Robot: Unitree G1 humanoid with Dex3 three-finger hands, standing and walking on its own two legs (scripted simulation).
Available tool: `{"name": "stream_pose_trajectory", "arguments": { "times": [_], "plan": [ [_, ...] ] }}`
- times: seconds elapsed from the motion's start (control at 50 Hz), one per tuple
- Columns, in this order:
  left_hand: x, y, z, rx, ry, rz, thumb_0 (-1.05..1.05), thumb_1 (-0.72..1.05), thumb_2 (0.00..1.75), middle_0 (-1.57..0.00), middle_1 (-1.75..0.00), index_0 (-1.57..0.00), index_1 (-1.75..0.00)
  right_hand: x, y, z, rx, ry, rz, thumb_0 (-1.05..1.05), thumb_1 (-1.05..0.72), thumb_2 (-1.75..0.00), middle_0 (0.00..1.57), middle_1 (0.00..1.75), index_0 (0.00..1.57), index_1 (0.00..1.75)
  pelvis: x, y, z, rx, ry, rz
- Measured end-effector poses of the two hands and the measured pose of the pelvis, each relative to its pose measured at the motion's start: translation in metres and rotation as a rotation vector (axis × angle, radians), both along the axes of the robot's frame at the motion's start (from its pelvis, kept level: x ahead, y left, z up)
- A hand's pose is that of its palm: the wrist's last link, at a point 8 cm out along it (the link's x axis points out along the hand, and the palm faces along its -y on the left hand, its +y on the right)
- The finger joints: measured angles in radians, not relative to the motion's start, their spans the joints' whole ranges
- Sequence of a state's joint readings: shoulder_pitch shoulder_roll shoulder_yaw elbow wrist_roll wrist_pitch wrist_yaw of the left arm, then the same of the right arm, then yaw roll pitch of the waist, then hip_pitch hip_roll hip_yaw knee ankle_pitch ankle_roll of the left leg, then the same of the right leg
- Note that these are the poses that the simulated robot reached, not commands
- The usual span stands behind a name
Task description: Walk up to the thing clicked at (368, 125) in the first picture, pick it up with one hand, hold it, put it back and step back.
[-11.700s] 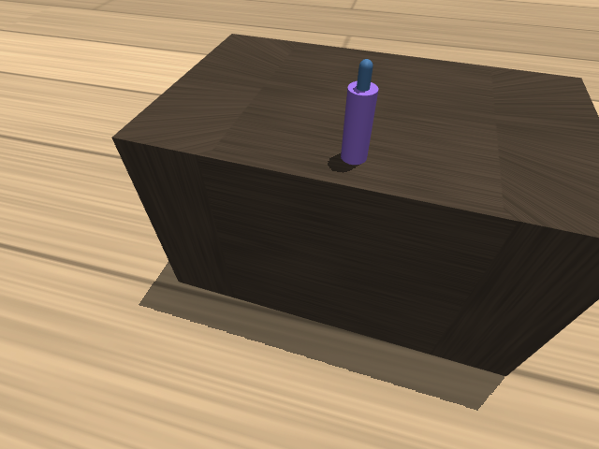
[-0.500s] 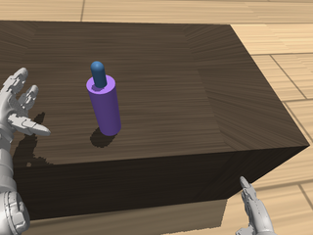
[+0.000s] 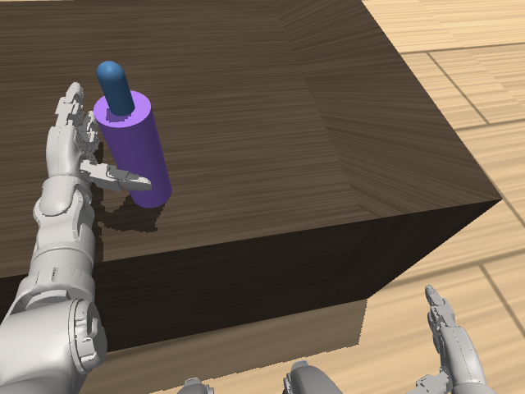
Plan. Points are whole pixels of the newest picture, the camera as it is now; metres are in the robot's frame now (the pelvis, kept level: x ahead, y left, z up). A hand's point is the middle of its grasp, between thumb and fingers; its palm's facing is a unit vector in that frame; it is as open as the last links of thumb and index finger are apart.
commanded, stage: close in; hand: left
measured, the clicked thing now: (134, 142) +0.47 +0.14 +0.12
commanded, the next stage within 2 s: rest palm in 0.06 s
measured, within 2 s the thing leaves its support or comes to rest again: leaves its support in 1.48 s
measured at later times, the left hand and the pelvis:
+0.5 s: hand (140, 157) +0.48 +0.14 +0.07, palm faces +0.02 -1.00 +0.02, open 16.4 cm; pelvis +0.00 -0.01 +0.00, yaw +1 degrees
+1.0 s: hand (137, 153) +0.48 +0.15 +0.08, palm faces +0.00 -1.00 +0.01, open 10.1 cm; pelvis -0.01 +0.00 +0.00, yaw +1 degrees
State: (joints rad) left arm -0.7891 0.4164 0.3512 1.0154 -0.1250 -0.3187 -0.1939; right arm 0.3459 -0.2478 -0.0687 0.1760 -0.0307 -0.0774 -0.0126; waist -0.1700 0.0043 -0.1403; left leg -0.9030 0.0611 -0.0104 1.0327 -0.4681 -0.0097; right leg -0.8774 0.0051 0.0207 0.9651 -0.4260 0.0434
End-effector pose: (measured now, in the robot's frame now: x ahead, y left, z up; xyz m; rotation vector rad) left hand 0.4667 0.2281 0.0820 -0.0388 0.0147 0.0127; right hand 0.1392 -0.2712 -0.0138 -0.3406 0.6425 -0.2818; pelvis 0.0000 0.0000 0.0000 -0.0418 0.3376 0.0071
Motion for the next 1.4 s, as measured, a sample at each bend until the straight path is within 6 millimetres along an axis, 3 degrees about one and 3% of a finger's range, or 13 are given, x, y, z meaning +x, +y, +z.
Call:
{"name": "stream_pose_trajectory", "arguments": {
  "times": [0.14,0.36,0.74,0.98,1.2,1.4],
  "plan": [
    [-0.014,-0.003,-0.009,-0.002,0.039,0.018,-0.01,-0.42,0.07,-0.04,-0.05,-0.06,-0.03,0.018,0.012,0.004,0.038,-0.055,0.064,-0.01,0.56,-0.04,0.06,0.06,0.06,0.05,0.000,-0.002,-0.001,0.005,-0.011,0.011],
    [-0.010,-0.030,-0.014,0.004,0.008,0.006,-0.01,-0.54,0.06,-0.10,-0.05,-0.10,-0.05,0.003,-0.004,0.007,-0.004,-0.009,0.029,-0.01,0.54,-0.05,0.06,0.06,0.06,0.05,-0.002,-0.005,-0.001,0.009,-0.016,0.012],
    [-0.007,-0.029,-0.008,0.015,0.009,0.014,-0.01,-0.55,0.31,-0.64,-0.50,-0.64,-0.50,0.005,0.001,0.004,0.021,-0.026,0.029,-0.01,0.51,-0.05,0.06,0.06,0.06,0.05,-0.008,-0.005,-0.003,0.013,-0.019,0.011],
    [-0.004,-0.028,-0.005,0.026,0.006,-0.012,-0.01,-0.40,0.60,-0.94,-0.82,-0.94,-0.82,-0.003,0.003,0.005,0.011,-0.010,0.013,-0.01,0.50,-0.05,0.06,0.05,0.06,0.05,-0.008,-0.001,-0.003,0.006,-0.012,0.009],
    [-0.005,-0.031,-0.006,0.020,-0.007,-0.012,-0.01,-0.45,0.94,-0.91,-0.98,-0.88,-0.96,0.003,0.009,0.002,0.032,-0.012,0.026,-0.01,0.50,-0.05,0.06,0.06,0.06,0.05,-0.005,0.001,-0.003,0.007,-0.012,0.007],
    [-0.005,-0.035,-0.002,0.045,0.037,-0.008,-0.01,-0.51,1.07,-0.85,-1.12,-0.82,-1.10,0.002,0.002,0.001,0.044,0.001,-0.013,-0.01,0.51,-0.06,0.06,0.06,0.06,0.05,-0.002,-0.001,0.002,0.010,-0.029,0.003]
  ]
}}
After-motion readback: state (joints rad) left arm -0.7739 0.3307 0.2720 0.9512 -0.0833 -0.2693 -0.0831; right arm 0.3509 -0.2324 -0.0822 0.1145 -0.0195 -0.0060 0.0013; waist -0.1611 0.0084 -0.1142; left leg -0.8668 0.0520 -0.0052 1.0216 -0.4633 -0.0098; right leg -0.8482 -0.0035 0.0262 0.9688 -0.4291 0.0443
